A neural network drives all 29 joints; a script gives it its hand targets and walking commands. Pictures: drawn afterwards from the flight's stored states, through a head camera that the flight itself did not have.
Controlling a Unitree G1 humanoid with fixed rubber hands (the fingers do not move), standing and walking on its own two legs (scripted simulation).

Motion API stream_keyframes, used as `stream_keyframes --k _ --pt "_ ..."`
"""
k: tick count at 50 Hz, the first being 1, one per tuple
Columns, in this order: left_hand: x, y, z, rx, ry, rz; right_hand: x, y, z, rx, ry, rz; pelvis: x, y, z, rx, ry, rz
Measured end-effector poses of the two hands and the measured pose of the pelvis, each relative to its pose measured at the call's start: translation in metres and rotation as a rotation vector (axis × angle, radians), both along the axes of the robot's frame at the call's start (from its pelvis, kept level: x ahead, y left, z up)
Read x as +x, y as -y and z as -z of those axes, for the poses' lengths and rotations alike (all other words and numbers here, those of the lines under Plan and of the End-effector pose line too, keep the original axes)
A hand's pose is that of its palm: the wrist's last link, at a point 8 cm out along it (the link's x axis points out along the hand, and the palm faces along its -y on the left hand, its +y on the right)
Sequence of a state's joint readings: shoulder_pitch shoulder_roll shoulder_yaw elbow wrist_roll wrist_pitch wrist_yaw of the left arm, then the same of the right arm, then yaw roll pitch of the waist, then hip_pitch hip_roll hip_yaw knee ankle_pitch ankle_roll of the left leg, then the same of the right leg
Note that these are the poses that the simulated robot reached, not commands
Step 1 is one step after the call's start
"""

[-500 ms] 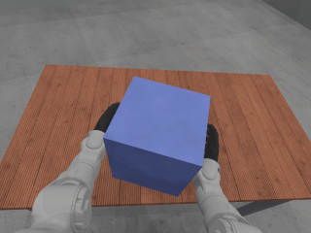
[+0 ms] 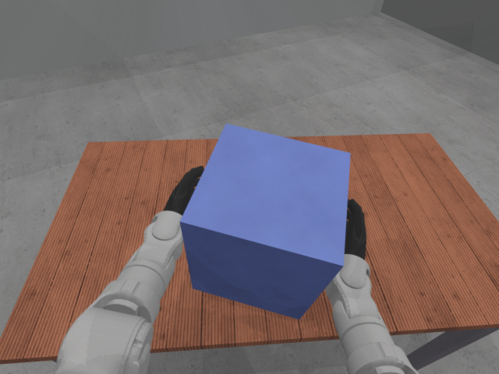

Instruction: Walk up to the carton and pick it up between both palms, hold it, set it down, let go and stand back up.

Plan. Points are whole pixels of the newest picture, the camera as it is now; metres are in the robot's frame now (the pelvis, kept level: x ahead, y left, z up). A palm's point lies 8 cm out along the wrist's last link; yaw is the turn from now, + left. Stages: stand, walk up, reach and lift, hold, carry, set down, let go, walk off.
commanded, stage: reach and lift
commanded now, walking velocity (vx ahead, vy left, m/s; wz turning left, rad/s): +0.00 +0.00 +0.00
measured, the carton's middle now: (264, 226) +0.37 -0.07 +0.03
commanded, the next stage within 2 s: none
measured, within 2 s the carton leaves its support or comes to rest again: neither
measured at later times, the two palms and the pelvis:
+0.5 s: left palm (146, 206) +0.38 +0.12 +0.10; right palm (335, 211) +0.34 -0.18 +0.09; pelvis +0.00 -0.01 +0.01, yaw +1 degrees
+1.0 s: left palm (145, 187) +0.35 +0.10 +0.17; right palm (362, 192) +0.32 -0.20 +0.15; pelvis -0.02 -0.02 +0.01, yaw +0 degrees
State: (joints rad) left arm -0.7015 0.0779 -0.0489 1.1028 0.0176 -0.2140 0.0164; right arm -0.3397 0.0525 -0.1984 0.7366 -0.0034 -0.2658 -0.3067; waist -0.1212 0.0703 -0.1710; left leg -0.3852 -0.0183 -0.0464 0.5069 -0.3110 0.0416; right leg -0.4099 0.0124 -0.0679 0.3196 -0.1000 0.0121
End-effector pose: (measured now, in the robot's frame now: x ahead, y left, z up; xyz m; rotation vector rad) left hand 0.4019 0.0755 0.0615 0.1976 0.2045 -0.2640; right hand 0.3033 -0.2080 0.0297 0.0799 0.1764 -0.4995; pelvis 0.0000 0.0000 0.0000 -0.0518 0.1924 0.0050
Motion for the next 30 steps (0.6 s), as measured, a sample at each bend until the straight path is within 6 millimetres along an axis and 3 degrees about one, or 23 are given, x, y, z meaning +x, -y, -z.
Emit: stream_keyframes --k 11,21,30 --pt "-0.002 -0.002 -0.028 -0.070 0.020 -0.058 0.013 0.003 -0.044 -0.069 0.014 -0.055 -0.011 0.001 -0.003 0.015 0.098 0.039" --pt "-0.012 -0.035 -0.033 -0.066 -0.003 -0.176 0.036 -0.021 -0.054 -0.052 -0.007 -0.168 -0.008 0.004 -0.006 0.010 0.134 0.014" --pt "-0.028 -0.046 -0.047 -0.091 -0.004 -0.228 0.035 -0.031 -0.071 -0.011 0.010 -0.209 -0.002 0.009 -0.006 0.007 0.188 -0.039"
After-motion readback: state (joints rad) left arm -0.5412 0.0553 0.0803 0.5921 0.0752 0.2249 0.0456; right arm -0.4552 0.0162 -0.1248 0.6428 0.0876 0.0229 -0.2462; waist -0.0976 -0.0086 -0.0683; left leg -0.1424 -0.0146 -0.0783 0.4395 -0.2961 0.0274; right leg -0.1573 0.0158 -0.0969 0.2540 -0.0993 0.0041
